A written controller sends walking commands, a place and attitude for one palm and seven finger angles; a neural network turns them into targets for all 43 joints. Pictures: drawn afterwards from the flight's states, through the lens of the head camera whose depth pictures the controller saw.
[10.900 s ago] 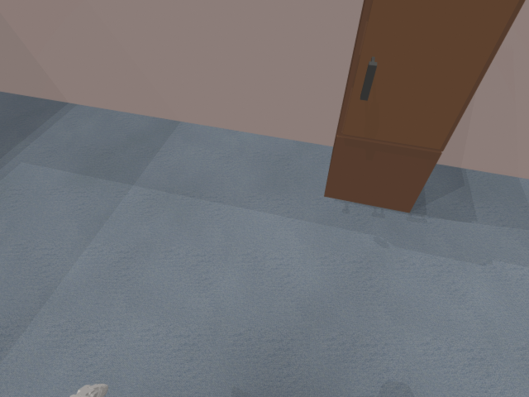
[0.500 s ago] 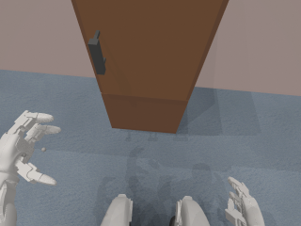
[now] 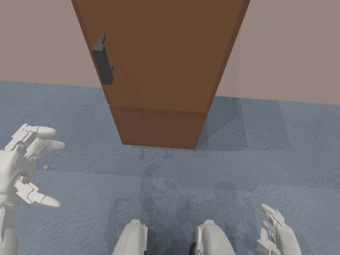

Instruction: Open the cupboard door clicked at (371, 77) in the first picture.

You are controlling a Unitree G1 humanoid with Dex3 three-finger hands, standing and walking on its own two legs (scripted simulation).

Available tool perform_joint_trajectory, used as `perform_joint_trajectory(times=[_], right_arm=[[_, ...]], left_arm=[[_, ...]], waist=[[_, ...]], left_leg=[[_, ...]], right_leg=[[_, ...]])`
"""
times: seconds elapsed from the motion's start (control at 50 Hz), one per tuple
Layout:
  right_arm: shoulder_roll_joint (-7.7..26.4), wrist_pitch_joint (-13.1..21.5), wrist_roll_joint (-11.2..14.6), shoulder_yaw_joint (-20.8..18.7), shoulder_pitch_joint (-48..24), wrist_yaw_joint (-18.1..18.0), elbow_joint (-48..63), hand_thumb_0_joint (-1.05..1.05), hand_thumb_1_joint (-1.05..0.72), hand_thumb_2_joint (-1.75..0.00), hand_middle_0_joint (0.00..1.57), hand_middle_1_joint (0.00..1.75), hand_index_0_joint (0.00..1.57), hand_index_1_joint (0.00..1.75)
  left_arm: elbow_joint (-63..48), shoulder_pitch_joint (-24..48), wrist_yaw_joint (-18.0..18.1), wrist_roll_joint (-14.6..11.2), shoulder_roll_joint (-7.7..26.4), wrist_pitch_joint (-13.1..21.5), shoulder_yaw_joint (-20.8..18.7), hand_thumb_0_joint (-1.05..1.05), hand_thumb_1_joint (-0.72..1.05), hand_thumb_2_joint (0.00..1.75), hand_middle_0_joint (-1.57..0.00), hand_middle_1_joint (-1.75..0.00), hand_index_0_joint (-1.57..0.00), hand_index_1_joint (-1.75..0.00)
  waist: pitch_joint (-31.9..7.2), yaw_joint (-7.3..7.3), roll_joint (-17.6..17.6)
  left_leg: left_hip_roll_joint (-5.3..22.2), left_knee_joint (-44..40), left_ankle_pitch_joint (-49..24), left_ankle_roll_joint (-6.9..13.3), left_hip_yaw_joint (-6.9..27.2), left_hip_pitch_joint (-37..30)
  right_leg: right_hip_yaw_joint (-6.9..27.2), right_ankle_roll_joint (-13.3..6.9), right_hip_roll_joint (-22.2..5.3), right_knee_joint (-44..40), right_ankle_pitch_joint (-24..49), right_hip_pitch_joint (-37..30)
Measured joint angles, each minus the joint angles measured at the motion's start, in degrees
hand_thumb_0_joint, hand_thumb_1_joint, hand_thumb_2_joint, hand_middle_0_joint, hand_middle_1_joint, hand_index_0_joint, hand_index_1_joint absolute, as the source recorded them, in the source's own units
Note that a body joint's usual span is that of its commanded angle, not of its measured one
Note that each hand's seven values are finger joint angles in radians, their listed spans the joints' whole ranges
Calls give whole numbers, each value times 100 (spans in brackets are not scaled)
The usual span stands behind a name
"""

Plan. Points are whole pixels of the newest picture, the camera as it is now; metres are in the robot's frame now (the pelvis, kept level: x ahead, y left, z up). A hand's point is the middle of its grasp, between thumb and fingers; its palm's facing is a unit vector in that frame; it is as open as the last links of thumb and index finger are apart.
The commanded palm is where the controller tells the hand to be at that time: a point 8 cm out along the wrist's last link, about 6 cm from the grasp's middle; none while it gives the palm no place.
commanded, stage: raise the hand with hooked fingers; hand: left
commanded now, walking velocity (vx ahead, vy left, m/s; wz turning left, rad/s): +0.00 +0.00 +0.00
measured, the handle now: (105, 60) +0.61 +0.22 +0.03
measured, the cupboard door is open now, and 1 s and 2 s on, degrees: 0 0 0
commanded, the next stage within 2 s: move the hooked fingers beside the handle in 0.04 s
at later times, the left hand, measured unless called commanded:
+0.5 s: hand (58, 140) +0.34 +0.27 +0.04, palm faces -0.03 -1.00 -0.03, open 14.0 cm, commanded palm +0.33 +0.32 +0.05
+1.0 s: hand (67, 108) +0.43 +0.27 +0.04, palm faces -0.01 -1.00 -0.02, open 14.0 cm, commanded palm +0.42 +0.32 +0.04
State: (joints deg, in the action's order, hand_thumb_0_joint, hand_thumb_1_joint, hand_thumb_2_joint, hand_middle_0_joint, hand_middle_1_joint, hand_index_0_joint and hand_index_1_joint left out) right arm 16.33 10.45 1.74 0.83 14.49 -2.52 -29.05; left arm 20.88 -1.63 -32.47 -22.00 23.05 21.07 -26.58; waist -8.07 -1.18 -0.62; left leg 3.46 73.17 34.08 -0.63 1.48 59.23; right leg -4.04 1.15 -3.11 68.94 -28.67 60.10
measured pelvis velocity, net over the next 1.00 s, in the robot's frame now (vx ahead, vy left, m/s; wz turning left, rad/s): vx -0.01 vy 0.00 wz -0.03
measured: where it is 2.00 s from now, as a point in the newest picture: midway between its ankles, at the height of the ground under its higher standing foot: outside the picture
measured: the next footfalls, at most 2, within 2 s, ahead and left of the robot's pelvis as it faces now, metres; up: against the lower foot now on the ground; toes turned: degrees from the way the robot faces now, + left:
none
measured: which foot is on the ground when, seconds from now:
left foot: down 0.00-1.00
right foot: down 0.00-1.00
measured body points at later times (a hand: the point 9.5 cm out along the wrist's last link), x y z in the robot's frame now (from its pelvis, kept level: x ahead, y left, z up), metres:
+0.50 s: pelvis -0.01 +0.00 +0.00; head +0.11 +0.02 +0.43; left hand +0.34 +0.32 +0.05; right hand +0.15 -0.26 -0.09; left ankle +0.01 +0.12 -0.63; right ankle +0.04 -0.14 -0.63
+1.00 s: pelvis -0.01 +0.00 -0.01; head +0.14 +0.03 +0.42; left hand +0.42 +0.33 +0.04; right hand +0.07 -0.28 -0.11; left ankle +0.01 +0.12 -0.63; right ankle +0.04 -0.14 -0.63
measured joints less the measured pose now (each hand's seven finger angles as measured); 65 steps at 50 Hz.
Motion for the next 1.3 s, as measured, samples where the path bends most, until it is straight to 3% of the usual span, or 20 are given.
perform_joint_trajectory(times=[0.2, 0.36, 0.44, 0.62, 0.82, 1.06, 1.3], right_arm=[[-19, -3, -3, 41, -56, -12, 38, 1, -90, -90, 20, 30, 21, 30], [44, 1, 5, 83, -106, -126, -119, 1, -90, -90, 20, 30, 21, 30], [29, -58, -8, 95, -109, -137, -177, 1, -90, -90, 20, 30, 21, 30], [20, -300, -28, 109, 107, -43, -231, 1, -90, -90, 20, 30, 21, 30], [111, -527, -49, 30, 288, -18, -511, 1, -90, -90, 20, 30, 21, 30], [51, -820, -119, 96, 220, 51, -466, 1, -90, -90, 20, 30, 21, 30], [85, -1085, -180, 207, 269, 81, -502, 1, -90, -90, 20, 30, 21, 30]], left_arm=[[26, 39, -8, 20, 14, -30, 25, -2, -50, 30, -30, -120, -30, -120], [734, 968, 14, 225, 98, -69, 86, -2, -50, 30, -30, -120, -30, -120], [1020, 1436, 51, 382, 174, -149, 123, -2, -50, 30, -30, -120, -30, -120], [1899, 2115, 174, 547, 505, -84, -236, -2, -50, 30, -30, -120, -30, -120], [2725, 2912, -18, 687, 742, 138, -332, -2, -50, 30, -30, -120, -30, -120], [3624, 3883, 112, 1079, 1138, 229, -581, -2, -50, 30, -30, -120, -30, -120], [4382, 4877, 158, 1394, 1643, 165, -584, -2, -50, 30, -30, -120, -30, -120]], waist=[[-25, 47, -27], [14, 61, -9], [40, -21, 11], [36, -236, 27], [58, -296, 24], [96, -522, 39], [152, -713, -13]], left_leg=[[-20, -15, -20, 10, 9, -23], [-49, 103, -33, 8, 55, 143], [-36, 88, -62, 10, 28, 198], [28, -21, -97, 12, -68, 237], [32, 49, -79, 31, -70, 442], [77, 175, -68, 45, -77, 710], [80, 392, -63, 61, -5, 1128]], right_leg=[[-6, 10, -15, -26, 19, -38], [-39, 1, -42, 82, 18, 101], [-10, 0, -27, 73, 56, 175], [79, 4, 43, -22, 131, 278], [88, 18, 50, 19, 134, 474], [108, 29, 97, 90, 174, 739], [56, 40, 103, 225, 200, 1097]])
